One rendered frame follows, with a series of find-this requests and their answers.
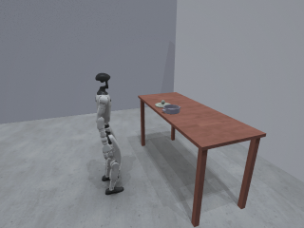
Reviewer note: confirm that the robot right upper arm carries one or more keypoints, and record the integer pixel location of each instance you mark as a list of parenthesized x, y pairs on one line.
[(103, 101)]

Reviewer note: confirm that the lid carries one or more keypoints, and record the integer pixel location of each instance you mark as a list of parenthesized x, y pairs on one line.
[(161, 105)]

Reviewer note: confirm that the table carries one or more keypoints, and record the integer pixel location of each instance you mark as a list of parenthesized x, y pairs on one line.
[(206, 128)]

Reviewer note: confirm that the robot right thigh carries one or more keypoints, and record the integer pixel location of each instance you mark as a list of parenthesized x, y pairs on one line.
[(116, 151)]

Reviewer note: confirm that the pot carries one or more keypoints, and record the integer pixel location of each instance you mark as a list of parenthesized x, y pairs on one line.
[(171, 109)]

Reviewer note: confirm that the right robot forearm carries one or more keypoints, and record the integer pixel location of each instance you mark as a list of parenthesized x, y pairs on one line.
[(101, 128)]

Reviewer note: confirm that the left robot shin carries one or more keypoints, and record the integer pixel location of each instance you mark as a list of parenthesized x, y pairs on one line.
[(108, 166)]

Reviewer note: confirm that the robot right hand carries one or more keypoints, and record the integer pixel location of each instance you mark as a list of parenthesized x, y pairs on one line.
[(107, 148)]

